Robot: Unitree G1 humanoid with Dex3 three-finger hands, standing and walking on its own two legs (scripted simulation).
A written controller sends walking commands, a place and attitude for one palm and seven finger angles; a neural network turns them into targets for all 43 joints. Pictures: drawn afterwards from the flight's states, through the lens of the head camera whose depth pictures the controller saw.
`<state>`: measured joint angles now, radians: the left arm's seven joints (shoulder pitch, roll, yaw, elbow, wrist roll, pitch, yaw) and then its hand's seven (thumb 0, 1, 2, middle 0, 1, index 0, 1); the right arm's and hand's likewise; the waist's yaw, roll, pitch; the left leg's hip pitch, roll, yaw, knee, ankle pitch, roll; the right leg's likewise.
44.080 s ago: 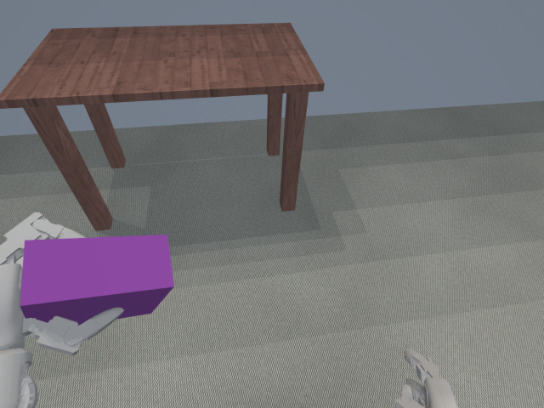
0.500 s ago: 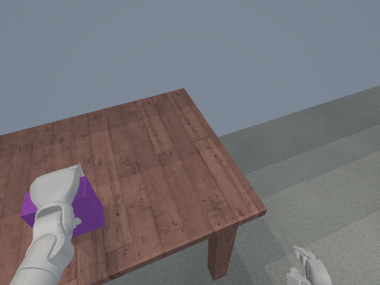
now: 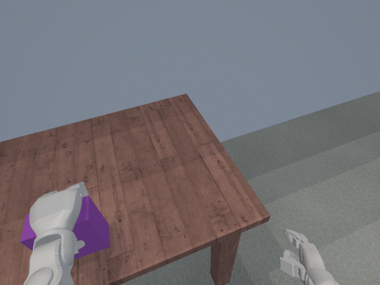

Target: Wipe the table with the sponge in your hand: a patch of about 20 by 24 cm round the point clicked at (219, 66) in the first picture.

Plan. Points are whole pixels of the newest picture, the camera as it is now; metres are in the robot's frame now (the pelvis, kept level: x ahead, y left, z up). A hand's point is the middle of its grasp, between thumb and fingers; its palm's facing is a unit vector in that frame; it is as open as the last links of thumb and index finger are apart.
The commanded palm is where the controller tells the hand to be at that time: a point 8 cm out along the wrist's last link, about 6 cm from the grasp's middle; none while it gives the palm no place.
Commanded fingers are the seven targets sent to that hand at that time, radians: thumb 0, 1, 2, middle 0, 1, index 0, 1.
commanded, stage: wipe back along the first lane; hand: left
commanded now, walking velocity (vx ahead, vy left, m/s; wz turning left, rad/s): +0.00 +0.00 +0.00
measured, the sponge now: (75, 236) +0.21 +0.30 -0.02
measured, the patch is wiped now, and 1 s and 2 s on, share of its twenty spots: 0.95 0.95 0.95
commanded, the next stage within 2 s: lift the sponge slowly off the table in 0.30 s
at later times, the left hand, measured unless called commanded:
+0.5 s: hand (68, 240) +0.18 +0.27 +0.04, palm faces +0.01 -0.12 -0.99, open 10.0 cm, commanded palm +0.14 +0.26 +0.08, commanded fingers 0.00 0.10 1.30 -1.20 -1.60 -1.20 -1.60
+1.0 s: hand (69, 247) +0.17 +0.26 +0.05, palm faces -0.01 -0.15 -0.99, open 10.0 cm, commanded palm +0.14 +0.26 +0.12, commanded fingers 0.00 0.10 1.30 -1.20 -1.60 -1.20 -1.60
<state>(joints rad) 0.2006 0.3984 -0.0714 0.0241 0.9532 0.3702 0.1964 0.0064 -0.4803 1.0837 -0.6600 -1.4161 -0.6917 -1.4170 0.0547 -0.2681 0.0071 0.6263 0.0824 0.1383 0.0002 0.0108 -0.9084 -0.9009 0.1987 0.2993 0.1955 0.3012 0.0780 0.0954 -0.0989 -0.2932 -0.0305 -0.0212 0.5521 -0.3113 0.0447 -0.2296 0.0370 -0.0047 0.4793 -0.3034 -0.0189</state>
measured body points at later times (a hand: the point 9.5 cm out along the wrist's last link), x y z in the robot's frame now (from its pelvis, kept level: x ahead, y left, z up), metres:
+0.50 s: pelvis -0.01 +0.01 +0.00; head -0.02 -0.02 +0.45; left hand +0.18 +0.27 +0.09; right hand +0.23 -0.20 -0.08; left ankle -0.02 +0.09 -0.73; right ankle -0.04 -0.11 -0.73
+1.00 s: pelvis -0.02 -0.01 +0.00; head -0.04 -0.05 +0.45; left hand +0.16 +0.26 +0.10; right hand +0.23 -0.21 -0.07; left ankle -0.02 +0.09 -0.73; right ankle -0.04 -0.11 -0.73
